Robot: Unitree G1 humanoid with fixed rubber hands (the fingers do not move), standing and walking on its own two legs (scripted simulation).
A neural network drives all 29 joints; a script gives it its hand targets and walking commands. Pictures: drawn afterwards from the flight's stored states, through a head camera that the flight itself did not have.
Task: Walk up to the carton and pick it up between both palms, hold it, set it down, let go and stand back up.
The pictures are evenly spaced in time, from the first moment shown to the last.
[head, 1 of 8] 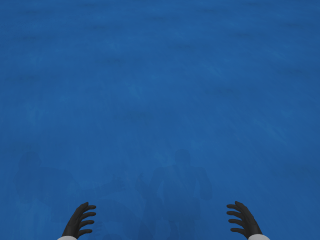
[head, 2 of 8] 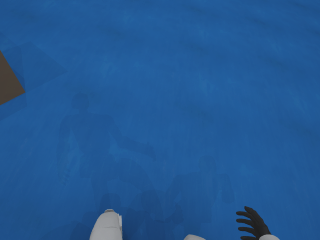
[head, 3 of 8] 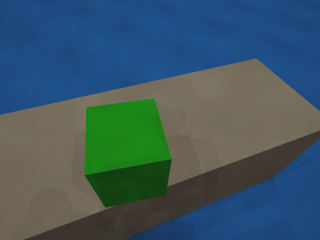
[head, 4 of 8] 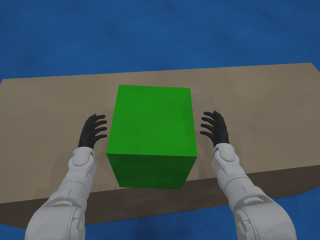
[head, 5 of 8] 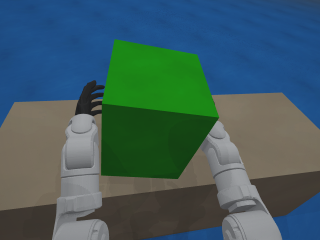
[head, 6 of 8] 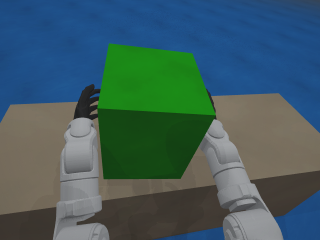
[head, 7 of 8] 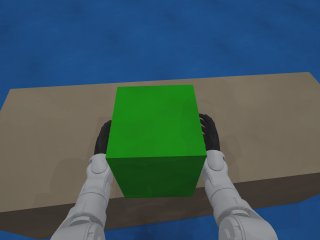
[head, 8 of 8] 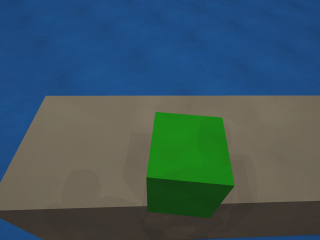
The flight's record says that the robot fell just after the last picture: no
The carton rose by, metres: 0.24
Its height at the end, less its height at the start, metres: +0.00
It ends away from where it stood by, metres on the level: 0.02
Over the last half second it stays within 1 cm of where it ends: yes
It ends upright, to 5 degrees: yes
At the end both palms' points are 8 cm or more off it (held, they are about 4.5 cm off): yes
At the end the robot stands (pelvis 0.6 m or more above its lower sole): yes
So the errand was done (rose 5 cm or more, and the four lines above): yes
